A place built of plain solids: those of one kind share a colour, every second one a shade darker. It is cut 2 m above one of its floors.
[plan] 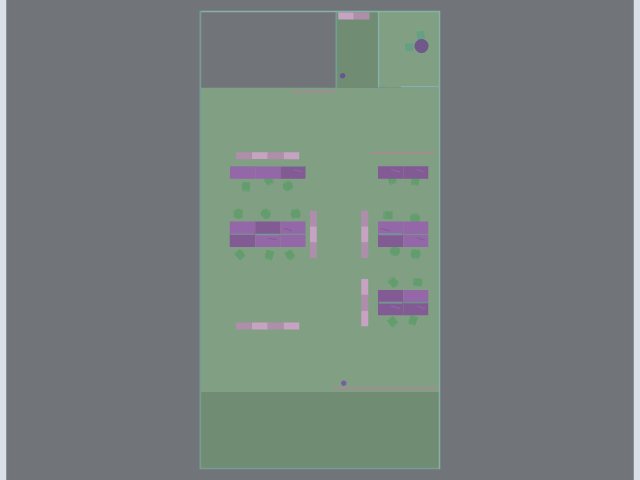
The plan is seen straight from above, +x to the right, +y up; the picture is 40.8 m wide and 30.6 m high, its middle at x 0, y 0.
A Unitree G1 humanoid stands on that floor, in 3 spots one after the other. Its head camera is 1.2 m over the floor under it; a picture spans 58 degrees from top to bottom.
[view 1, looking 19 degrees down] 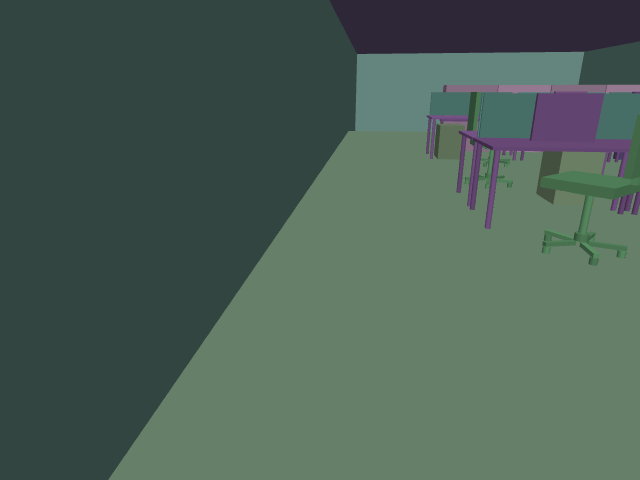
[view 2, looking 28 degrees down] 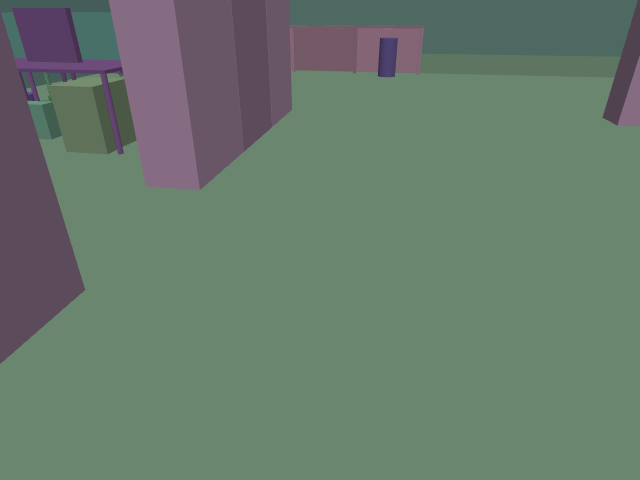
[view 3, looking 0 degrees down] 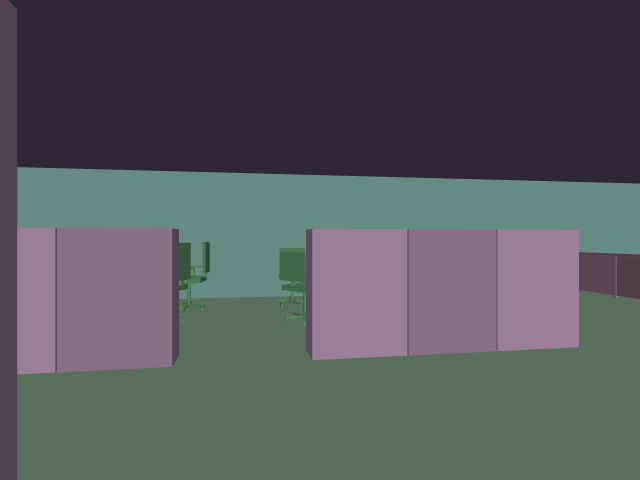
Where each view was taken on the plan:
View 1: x -6.76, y -4.36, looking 97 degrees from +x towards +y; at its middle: floor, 3.69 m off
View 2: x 1.22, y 0.36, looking -80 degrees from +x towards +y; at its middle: floor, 2.56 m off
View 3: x -1.62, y -1.81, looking -10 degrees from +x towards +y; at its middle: cabinet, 4.33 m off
